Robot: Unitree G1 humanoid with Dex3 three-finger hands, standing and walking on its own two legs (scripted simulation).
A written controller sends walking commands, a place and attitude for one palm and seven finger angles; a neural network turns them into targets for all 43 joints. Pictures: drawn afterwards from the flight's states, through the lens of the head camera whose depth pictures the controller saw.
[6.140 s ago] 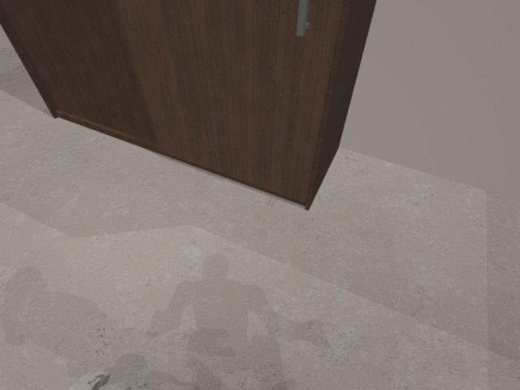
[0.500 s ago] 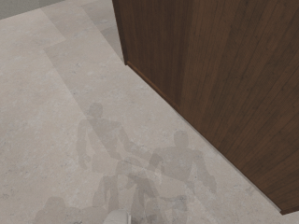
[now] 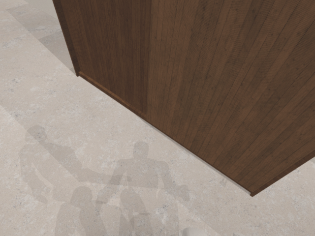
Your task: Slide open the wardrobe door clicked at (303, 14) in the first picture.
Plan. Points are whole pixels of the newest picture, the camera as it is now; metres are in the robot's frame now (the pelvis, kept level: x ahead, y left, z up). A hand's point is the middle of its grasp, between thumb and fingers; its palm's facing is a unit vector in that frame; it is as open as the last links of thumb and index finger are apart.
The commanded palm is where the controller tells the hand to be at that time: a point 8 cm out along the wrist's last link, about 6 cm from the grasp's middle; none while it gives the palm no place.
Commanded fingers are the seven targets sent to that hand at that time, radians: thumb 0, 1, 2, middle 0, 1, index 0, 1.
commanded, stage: turn to face it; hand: right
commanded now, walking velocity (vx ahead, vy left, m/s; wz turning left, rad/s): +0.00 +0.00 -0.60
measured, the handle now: out of the picture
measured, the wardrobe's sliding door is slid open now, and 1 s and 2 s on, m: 0.00 0.00 0.00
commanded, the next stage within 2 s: take the last steps up to it in 0.90 s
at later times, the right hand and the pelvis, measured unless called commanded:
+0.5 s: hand out of the picture +0.00 -0.32 -0.17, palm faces +0.31 +0.92 -0.23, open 7.4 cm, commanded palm none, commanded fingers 0.00 -0.90 -0.90 0.20 0.30 0.20 0.30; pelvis -0.02 -0.08 +0.01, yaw -16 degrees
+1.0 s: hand out of the picture -0.01 -0.24 -0.15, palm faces +0.43 +0.86 -0.27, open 7.4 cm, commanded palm none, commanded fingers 0.00 -0.90 -0.90 0.20 0.30 0.20 0.30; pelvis -0.02 -0.02 +0.00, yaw -26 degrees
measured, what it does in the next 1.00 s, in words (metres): steps on the spot, turning right: right foot, then left foot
